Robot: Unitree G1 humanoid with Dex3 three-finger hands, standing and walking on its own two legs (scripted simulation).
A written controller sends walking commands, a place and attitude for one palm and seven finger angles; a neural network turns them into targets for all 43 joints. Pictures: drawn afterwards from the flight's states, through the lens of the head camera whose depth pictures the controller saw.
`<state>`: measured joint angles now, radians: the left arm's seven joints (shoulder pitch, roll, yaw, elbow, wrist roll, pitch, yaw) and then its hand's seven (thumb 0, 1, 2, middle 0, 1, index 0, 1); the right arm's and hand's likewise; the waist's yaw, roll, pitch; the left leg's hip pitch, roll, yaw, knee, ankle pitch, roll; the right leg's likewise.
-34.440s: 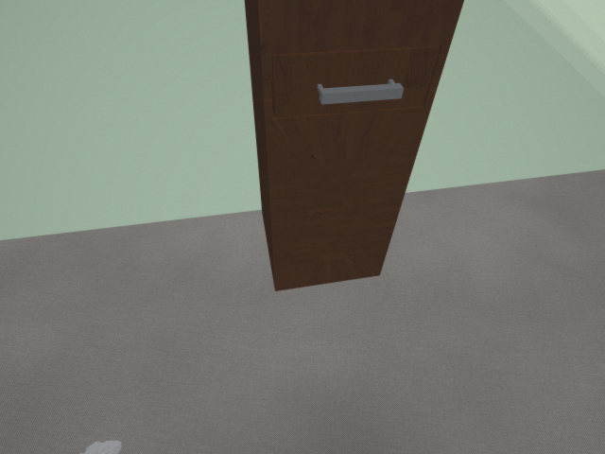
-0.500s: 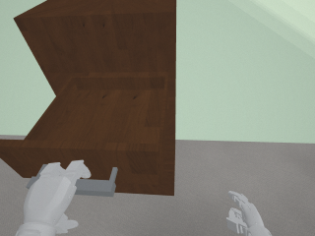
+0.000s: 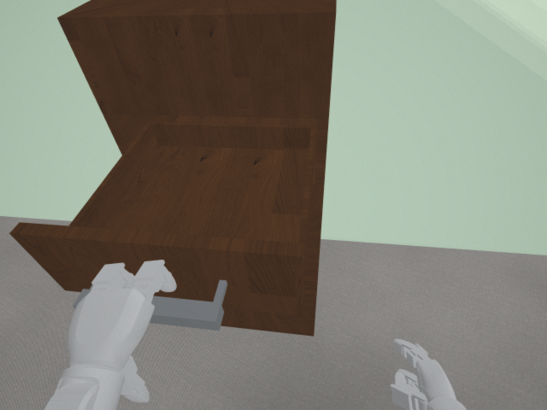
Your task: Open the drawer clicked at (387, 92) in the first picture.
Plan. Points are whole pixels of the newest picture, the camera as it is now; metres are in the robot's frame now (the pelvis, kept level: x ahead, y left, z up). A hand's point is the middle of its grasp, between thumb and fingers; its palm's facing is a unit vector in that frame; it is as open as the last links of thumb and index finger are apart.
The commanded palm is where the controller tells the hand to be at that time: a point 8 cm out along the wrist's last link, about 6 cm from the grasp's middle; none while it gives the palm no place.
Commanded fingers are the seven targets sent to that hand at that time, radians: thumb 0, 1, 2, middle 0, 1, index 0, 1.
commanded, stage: lift the hand off the handle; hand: left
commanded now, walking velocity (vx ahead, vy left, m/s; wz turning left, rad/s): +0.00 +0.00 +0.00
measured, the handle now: (155, 294) +0.22 +0.21 +0.09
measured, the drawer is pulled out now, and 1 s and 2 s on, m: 0.30 0.30 0.30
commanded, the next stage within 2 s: draw the hand back to the body in 1.24 s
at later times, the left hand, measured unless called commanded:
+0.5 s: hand (134, 309) +0.18 +0.21 +0.12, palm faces +0.12 -0.14 -0.98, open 13.3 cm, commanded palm +0.15 +0.20 +0.20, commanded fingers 0.00 -0.50 0.30 -0.30 -1.20 -0.30 -1.20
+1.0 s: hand (119, 245) +0.21 +0.20 +0.21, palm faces +0.24 -0.09 -0.97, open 13.8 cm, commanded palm +0.15 +0.20 +0.27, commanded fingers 0.00 -0.50 0.30 -0.30 -1.20 -0.30 -1.20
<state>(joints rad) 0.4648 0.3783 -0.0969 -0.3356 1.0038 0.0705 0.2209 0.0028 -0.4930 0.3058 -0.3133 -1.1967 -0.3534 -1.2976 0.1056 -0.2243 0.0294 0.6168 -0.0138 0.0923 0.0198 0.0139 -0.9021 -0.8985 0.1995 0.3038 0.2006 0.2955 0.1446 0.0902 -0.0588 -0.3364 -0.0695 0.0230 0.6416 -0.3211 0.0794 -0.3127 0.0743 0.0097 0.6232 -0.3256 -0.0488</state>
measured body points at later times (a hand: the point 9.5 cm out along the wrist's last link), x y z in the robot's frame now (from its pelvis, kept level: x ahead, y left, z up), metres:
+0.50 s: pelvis -0.01 +0.00 +0.01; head -0.03 -0.04 +0.46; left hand +0.17 +0.21 +0.17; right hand +0.23 -0.18 -0.07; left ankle +0.01 +0.06 -0.72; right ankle +0.00 -0.09 -0.72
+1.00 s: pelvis -0.01 -0.01 +0.02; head -0.04 -0.07 +0.46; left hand +0.19 +0.21 +0.26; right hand +0.24 -0.19 -0.06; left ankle +0.01 +0.06 -0.72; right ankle +0.00 -0.09 -0.72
